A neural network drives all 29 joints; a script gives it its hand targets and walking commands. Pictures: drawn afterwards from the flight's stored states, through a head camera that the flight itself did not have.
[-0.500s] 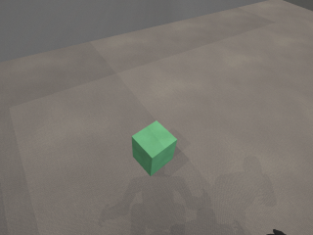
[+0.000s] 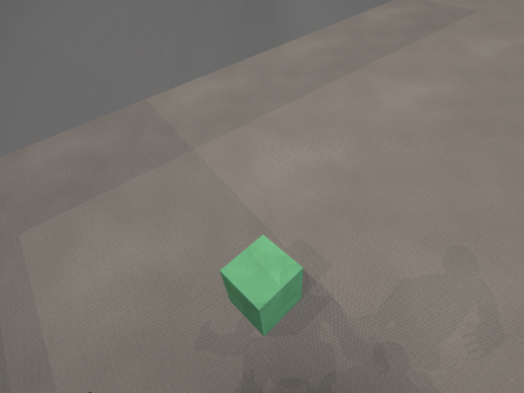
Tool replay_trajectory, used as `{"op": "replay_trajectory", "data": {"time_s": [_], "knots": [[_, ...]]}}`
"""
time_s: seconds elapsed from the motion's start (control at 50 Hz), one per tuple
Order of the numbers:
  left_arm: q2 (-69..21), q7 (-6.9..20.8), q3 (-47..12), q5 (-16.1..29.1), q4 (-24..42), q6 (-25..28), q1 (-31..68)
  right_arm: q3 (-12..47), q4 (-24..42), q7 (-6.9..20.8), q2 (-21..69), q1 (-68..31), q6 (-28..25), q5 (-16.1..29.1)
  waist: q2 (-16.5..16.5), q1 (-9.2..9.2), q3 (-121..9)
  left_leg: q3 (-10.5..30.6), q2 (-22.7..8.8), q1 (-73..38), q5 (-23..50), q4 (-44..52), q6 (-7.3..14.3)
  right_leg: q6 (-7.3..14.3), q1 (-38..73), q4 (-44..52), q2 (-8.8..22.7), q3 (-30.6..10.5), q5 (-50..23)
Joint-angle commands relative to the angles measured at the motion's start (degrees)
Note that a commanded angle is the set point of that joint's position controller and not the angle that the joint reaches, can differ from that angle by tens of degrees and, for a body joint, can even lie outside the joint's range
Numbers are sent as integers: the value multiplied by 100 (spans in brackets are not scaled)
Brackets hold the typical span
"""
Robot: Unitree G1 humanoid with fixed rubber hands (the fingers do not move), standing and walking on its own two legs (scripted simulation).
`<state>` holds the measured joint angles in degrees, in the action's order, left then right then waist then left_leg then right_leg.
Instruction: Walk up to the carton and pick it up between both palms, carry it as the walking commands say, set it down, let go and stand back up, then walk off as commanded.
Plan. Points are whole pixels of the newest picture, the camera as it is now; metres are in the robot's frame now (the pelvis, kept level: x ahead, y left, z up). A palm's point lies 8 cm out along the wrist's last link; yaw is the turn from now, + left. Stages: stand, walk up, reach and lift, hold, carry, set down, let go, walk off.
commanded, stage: walk up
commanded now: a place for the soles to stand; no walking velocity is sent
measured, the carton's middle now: (263, 285) +0.61 +0.07 -0.64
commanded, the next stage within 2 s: none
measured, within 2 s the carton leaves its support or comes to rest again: neither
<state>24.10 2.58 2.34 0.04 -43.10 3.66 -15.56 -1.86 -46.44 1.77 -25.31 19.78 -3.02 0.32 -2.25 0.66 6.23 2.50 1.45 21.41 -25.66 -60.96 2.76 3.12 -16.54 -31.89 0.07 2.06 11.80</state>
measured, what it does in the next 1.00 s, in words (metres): steps on the spot: left foot, then right foot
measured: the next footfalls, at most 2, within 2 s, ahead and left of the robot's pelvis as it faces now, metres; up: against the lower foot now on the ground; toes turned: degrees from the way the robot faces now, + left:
left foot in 0.26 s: +0.17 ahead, +0.13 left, +0.00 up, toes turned +1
right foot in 0.54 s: +0.10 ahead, -0.15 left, +0.00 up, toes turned +2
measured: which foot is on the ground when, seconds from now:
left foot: up 0.00-0.24, down 0.26-1.00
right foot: down 0.00-0.26, up 0.28-0.52, down 0.54-1.00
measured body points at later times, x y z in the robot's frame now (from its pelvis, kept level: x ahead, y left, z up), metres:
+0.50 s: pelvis +0.05 +0.01 -0.01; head +0.09 +0.04 +0.44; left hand +0.13 +0.32 -0.14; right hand +0.17 -0.31 -0.10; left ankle +0.13 +0.13 -0.73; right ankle +0.06 -0.14 -0.72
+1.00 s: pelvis +0.06 -0.01 +0.01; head +0.05 -0.02 +0.46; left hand +0.15 +0.30 -0.11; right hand +0.12 -0.33 -0.12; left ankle +0.13 +0.13 -0.73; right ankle +0.06 -0.15 -0.73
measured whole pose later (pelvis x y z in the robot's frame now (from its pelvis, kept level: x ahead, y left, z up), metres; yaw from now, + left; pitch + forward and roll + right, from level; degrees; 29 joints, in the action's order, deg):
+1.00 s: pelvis +0.06 -0.01 +0.01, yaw +0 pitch -3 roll -1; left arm 21.6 1.0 -0.5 -0.1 -60.7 0.4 -7.6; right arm 0.4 -64.5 0.9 -23.1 8.2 -0.8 -0.4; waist -1.5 -0.7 2.2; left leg 0.2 -3.3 14.0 -6.8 -24.3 -2.0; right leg -1.1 -7.9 -25.6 0.2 -1.7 14.4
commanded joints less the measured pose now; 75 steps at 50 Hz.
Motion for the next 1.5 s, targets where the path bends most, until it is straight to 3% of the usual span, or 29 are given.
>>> {"op": "replay_trajectory", "data": {"time_s": [0.0, 0.1, 0.16, 0.18, 0.2, 0.22, 0.24, 0.26, 0.28, 0.3, 0.34, 0.4, 0.44, 0.46, 0.48, 0.5, 0.52, 0.54, 0.58, 0.62, 0.7, 0.72, 0.8, 0.94, 1.06, 1.16, 1.34, 1.48], "knots": [[1299, -116, 465, -32, 336, 24, -354, -391, 251, -34, -939, 299, -56, -42, 1207, 85, -58, -120, -273, 439, 536, 1005, -337, 1013, 254, 1538, 1255, -912, -497], [1167, -123, 334, -25, 275, -118, -167, -337, 21, -171, -761, 93, -38, -56, 1325, 59, -241, -530, -196, -545, 1356, 1990, -365, 881, -253, 1076, 1201, -720, -1362], [1062, -123, 238, 13, 325, -252, 168, -375, -147, -259, -772, 182, -27, -71, 1023, -182, -446, -607, -117, -1364, 1807, 2691, -165, 612, -622, 489, 1002, -643, -708], [917, -140, 167, 34, 282, -294, 135, -377, -171, -286, -879, 167, -48, -88, 693, -230, -458, -249, -361, -1452, 1931, 3133, -81, 423, -701, 228, 896, -606, -332], [757, -165, 101, 49, 276, -304, 66, -429, -154, -315, -1205, 36, -73, -130, -193, -162, -580, 894, -1182, -1330, 2355, 3511, 194, 156, -733, -376, 488, -390, 224], [692, -196, 91, 126, 153, -356, -118, -379, -49, -322, -1393, -269, -115, -136, -710, 12, -567, 2238, -2099, -741, 2432, 4040, 864, -130, -456, -1176, -55, -360, 1316], [897, -239, 147, 135, 53, -436, -196, -342, -26, -328, -1402, -344, -136, -102, -427, 11, -452, 2268, -2262, -580, 2380, 4099, 1189, -125, -374, -1605, -28, -702, 2236], [884, -261, 160, 143, 34, -435, -327, -309, -22, -350, -1305, -468, -152, -86, -371, 102, -439, 1876, -2126, -834, 2934, 3965, 1126, -126, -591, -1818, -41, -750, 2311], [869, -272, 142, 100, -81, -448, -371, -342, -86, -368, -1321, -461, -173, -79, -665, -28, -689, 1855, -2112, -1220, 3721, 3770, 1199, -150, -555, -1825, 27, -787, 2261], [895, -283, 135, 108, -202, -436, -332, -322, -131, -384, -1219, -489, -173, -71, -676, -9, -832, 1558, -1950, -1389, 4362, 3544, 1073, -146, -516, -1746, 72, -840, 2136], [1009, -281, 172, 100, -292, -437, -263, -318, -137, -404, -1233, -561, -120, -72, -869, -35, -1042, 1128, -1752, -1357, 4517, 3391, 912, -136, -389, -1636, 42, -720, 1835], [985, -272, 194, 25, -451, -495, -206, -355, -119, -385, -1272, -826, -11, -89, -949, -50, -1088, 898, -1582, -1144, 3226, 3395, 762, -135, -118, -1088, -14, -427, 1471], [936, -256, 215, -13, -589, -496, -199, -371, -111, -351, -1298, -997, 59, -87, -922, 49, -1035, 766, -1442, -795, 2399, 3328, 624, -107, 308, -382, -93, -169, 1062], [925, -258, 223, -63, -645, -477, -229, -336, -127, -332, -1246, -1080, 99, -78, -834, 128, -894, 671, -1373, -462, 1921, 3255, 501, -68, 549, 133, -65, -198, 605], [1005, -262, 234, -112, -669, -448, -157, -280, -140, -312, -1107, -1081, 122, -67, -514, 145, -853, 591, -1251, -193, 1431, 3188, 326, 11, 745, 361, 103, -461, 310], [1238, -261, 283, -171, -660, -419, -7, -257, -162, -310, -1009, -1052, 136, -27, 174, 72, -736, 354, -959, 2, 1014, 2902, 117, 199, 594, 652, 574, -1197, 295], [1202, -274, 195, -127, -631, -322, 428, -174, -202, -265, -757, -1224, 162, -6, 313, -121, -561, 205, -575, -338, 483, 2871, -64, 335, -126, 1075, 999, -1869, 937], [1199, -257, 144, -99, -618, -295, 824, -215, -354, -244, -816, -1249, 167, -40, 121, -261, -353, 147, -513, -757, 249, 3065, -93, 365, -773, 1144, 1053, -1766, 1660], [1037, -210, 73, -86, -765, -286, 876, -231, -525, -198, -942, -1364, 146, -83, 142, -236, -200, 512, -720, -1085, -122, 3518, -34, 115, -1290, 1247, 678, -1406, 2597], [945, -195, 15, -56, -941, -230, 740, -165, -608, -156, -921, -1679, 118, -69, 283, -66, -221, 621, -803, -815, 97, 3608, 23, -8, -778, 1250, 507, -1189, 2108], [1076, -200, 20, -43, -1157, -142, 949, -72, -952, -151, -823, -1524, 73, -45, 673, -132, -551, 220, -623, -1117, 1323, 3514, -123, 11, -182, 1385, 731, -1327, 799], [1088, -203, 10, -36, -1176, -140, 1023, -56, -988, -150, -838, -1540, 75, -29, 751, -158, -558, 226, -626, -1145, 1352, 3599, -133, 16, -163, 1397, 743, -1290, 737], [1070, -207, 14, -40, -1288, -190, 1134, -58, -1253, -148, -908, -1614, 131, -51, 944, -131, -233, 164, -593, -1155, 913, 3716, -193, -26, -461, 1884, 726, -1271, 1801], [971, -240, 11, 13, -1476, -218, 1212, 26, -1543, -161, -888, -1580, 76, -60, 566, -71, -511, 242, -793, -1153, 1663, 4067, -168, -84, 301, 1536, 612, -999, 366], [883, -242, -31, 47, -1617, -268, 1216, 43, -1654, -191, -856, -1640, 33, -72, 103, 6, -786, 349, -964, -1182, 2196, 4235, -108, -112, 814, 1312, 556, -847, -330], [867, -241, -70, 69, -1755, -298, 1266, 33, -1672, -202, -884, -1747, 30, -65, -227, -3, -923, 370, -1031, -1286, 2294, 4349, -108, -158, 927, 1282, 547, -779, -410], [829, -262, -103, 29, -1932, -278, 1368, -6, -1717, -197, -853, -1868, 71, -41, -38, -98, -947, 299, -1006, -1561, 2539, 4311, -105, -211, 894, 1466, 604, -780, -642], [830, -268, -69, -1, -1997, -251, 1316, -26, -1692, -182, -804, -2017, 107, -37, 188, -112, -766, 294, -964, -1673, 2210, 4359, -145, -224, 671, 1683, 623, -795, -375]]}}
